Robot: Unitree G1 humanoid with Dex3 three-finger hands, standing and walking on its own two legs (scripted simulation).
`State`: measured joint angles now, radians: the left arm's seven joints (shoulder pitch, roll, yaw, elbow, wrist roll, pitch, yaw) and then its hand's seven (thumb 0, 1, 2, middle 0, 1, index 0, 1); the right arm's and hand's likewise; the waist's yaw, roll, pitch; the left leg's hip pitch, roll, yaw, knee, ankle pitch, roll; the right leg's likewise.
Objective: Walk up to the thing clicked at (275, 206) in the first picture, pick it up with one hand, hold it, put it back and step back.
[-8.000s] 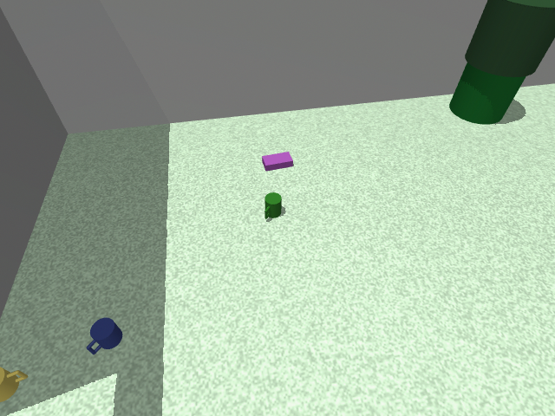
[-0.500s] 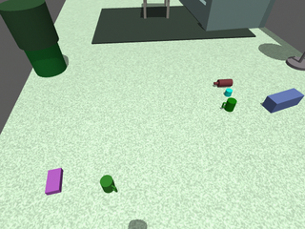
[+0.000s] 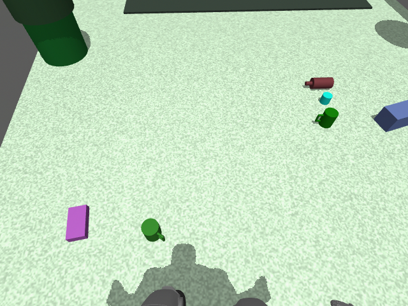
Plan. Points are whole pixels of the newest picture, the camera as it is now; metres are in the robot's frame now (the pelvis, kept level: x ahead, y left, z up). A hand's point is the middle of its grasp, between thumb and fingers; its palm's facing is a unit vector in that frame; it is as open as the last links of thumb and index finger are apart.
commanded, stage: walk up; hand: left
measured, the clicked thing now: (154, 232) +0.47 +0.23 -0.71
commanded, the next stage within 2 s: none
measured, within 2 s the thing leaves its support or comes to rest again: neither
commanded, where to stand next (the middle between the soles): +0.08 +0.02 m, yaw -1 degrees
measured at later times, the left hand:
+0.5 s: hand out of the picture +0.14 +0.23 -0.13, palm faces -0.07 -0.91 -0.41, open 7.4 cm
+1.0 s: hand (86, 301) +0.16 +0.25 -0.13, palm faces -0.02 -0.94 -0.33, open 7.4 cm
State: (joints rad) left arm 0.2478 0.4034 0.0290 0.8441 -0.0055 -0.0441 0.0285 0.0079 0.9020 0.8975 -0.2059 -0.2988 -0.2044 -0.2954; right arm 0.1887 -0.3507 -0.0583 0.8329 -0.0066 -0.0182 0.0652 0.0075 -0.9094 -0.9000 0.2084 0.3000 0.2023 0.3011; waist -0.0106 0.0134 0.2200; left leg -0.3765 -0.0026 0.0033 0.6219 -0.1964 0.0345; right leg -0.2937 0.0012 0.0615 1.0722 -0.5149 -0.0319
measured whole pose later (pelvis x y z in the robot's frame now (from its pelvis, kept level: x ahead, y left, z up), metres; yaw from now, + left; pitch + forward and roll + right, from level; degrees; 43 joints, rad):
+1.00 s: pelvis +0.07 -0.01 +0.02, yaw -1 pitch -3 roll +0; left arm 0.09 0.36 0.00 1.13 0.00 -0.02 -0.01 0.01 0.90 0.90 -0.21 -0.30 -0.20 -0.30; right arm 0.11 -0.36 0.00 1.11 0.00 -0.02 0.01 0.01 -0.91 -0.90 0.21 0.30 0.20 0.30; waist 0.01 -0.01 0.05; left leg -0.11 0.00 -0.03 0.40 -0.24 -0.01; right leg -0.20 -0.04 -0.02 0.38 -0.13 0.02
